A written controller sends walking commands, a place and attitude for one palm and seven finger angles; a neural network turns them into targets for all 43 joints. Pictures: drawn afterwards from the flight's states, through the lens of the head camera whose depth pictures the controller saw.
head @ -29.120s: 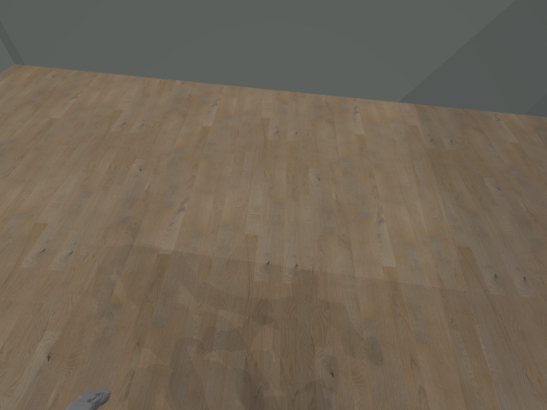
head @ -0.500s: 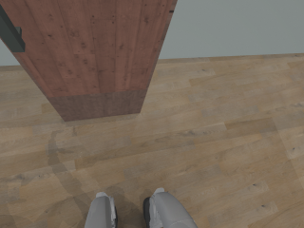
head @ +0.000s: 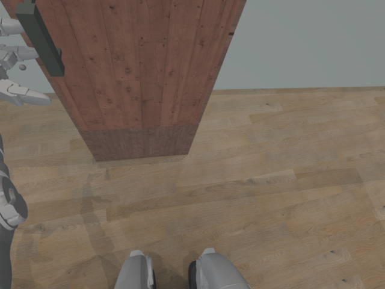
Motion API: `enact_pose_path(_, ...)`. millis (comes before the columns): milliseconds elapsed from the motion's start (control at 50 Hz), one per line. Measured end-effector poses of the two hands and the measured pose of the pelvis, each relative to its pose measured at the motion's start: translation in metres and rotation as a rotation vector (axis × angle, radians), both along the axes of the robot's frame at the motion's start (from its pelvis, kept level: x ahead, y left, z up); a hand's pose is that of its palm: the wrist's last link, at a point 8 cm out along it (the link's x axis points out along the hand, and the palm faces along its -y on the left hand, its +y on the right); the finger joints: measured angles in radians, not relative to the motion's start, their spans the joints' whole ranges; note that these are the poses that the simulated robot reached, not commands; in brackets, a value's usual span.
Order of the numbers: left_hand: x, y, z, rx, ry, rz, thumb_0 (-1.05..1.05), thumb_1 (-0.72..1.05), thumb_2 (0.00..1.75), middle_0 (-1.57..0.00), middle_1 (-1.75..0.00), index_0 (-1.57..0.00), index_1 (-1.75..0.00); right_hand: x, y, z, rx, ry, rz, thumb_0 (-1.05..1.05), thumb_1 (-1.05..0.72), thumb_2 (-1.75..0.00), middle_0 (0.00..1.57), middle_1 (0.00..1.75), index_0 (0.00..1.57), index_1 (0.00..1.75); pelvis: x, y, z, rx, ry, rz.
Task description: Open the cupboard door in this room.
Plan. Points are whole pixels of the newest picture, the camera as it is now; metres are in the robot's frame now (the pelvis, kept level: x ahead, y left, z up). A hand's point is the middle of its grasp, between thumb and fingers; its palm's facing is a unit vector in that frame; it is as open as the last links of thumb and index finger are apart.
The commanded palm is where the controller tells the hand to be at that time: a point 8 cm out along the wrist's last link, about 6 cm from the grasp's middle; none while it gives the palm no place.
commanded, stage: slide the fingers in behind the handle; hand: left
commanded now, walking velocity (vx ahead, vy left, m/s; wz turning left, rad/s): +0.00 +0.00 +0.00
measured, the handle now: (45, 36) +0.58 +0.24 +0.09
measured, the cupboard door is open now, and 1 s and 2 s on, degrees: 0 2 2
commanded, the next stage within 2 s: close the thumb around the handle in 1.22 s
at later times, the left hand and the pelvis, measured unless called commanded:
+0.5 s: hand (34, 64) +0.51 +0.25 +0.09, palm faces +0.07 -1.00 +0.00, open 14.1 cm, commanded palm +0.49 +0.27 +0.07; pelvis +0.00 -0.02 +0.00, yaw +0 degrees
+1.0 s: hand (57, 66) +0.52 +0.22 +0.08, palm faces +0.07 -1.00 -0.02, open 14.0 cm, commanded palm +0.50 +0.25 +0.07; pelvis +0.00 -0.02 +0.00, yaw +0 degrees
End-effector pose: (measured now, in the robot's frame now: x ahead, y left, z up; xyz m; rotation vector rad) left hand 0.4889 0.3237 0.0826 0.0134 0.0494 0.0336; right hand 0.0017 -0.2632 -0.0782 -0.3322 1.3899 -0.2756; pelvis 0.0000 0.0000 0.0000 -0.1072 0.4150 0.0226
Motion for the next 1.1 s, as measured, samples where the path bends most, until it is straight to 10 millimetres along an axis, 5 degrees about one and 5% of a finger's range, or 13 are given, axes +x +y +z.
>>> enact_pose_path(360,0.004,-0.019,0.006,0.005,-0.041,0.023,-0.01,-0.50,0.30,-0.30,-1.20,-0.30,-1.20,-0.028,-0.010,-0.001,0.018,0.063,-0.058,0.00,-0.90,-0.90,0.21,0.30,0.21,0.30,0.002,-0.012,0.001,0.017,-0.006,-0.018)
enact_pose_path(640,-0.009,-0.028,0.008,-0.002,-0.029,0.036,-0.01,-0.50,0.30,-0.25,-1.19,-0.27,-1.19,-0.003,-0.021,0.000,0.021,0.016,-0.026,0.00,-0.90,-0.90,0.21,0.30,0.21,0.30,0.006,-0.018,0.006,0.024,-0.026,-0.005)
enact_pose_path(800,-0.002,-0.052,0.000,-0.014,-0.019,-0.008,-0.01,-0.51,0.30,-0.26,-1.19,-0.28,-1.20,0.011,-0.021,-0.006,0.022,-0.021,0.000,0.00,-0.90,-0.90,0.21,0.30,0.21,0.30,0.004,-0.019,0.002,0.024,-0.023,0.004)
enact_pose_path(1100,0.004,-0.054,0.003,0.002,-0.014,0.025,-0.01,-0.50,0.30,-0.29,-1.20,-0.29,-1.20,-0.008,-0.013,-0.011,0.057,0.001,-0.045,0.00,-0.90,-0.90,0.21,0.30,0.21,0.30,0.004,-0.021,0.001,0.030,-0.023,-0.013)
